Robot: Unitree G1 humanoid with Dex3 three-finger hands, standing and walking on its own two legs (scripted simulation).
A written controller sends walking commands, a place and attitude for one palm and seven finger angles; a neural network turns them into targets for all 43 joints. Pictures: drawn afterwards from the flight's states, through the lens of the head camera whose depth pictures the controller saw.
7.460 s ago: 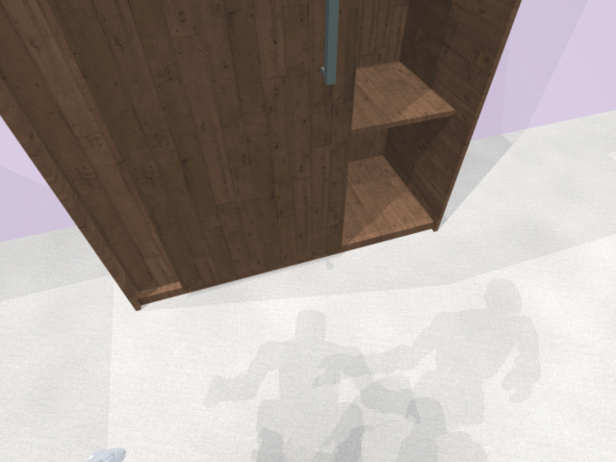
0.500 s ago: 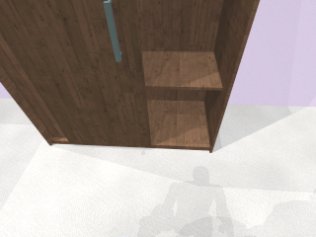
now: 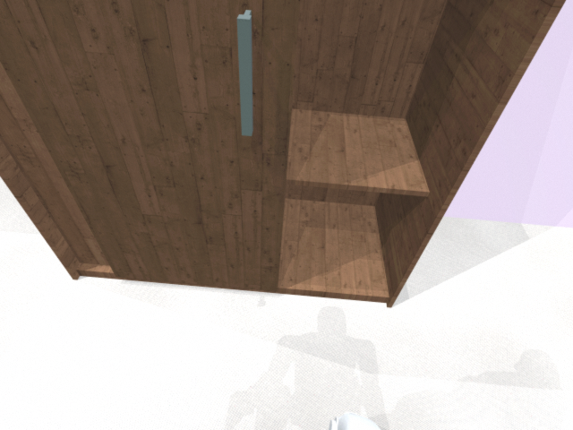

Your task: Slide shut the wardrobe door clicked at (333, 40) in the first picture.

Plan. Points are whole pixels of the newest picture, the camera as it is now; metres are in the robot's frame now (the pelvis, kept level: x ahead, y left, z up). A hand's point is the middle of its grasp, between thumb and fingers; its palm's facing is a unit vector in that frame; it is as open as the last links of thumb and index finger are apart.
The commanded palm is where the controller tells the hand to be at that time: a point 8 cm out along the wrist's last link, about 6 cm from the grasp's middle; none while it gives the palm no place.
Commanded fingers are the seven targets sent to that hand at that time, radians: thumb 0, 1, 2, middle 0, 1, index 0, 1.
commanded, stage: take the last steps up to it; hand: left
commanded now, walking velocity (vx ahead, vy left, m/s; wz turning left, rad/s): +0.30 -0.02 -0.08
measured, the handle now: (247, 77) +0.73 +0.14 +0.15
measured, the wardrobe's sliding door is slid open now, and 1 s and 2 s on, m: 0.45 0.45 0.45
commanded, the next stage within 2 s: come to a stop and stand still in 0.36 s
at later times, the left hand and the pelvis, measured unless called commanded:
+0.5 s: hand (214, 370) +0.25 +0.14 -0.17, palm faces +0.02 -0.97 -0.23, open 7.1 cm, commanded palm none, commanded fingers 0.00 0.90 0.90 -0.20 -0.30 -0.20 -0.30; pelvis +0.19 -0.05 -0.01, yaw -1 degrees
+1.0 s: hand (206, 375) +0.25 +0.15 -0.18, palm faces -0.02 -0.96 -0.29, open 7.3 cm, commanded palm none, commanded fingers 0.00 0.90 0.90 -0.20 -0.30 -0.20 -0.30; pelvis +0.21 -0.05 -0.02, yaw -3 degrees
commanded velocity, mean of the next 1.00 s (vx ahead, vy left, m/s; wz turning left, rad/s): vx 0.00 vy -0.01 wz -0.01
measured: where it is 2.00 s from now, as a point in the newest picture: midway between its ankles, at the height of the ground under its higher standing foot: outside the picture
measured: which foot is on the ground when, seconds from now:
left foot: down 0.00-0.28, up 0.30-0.64, down 0.66-0.98, up 1.00-1.00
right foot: up 0.00-0.26, down 0.28-0.68, up 0.70-0.98, down 1.00-1.00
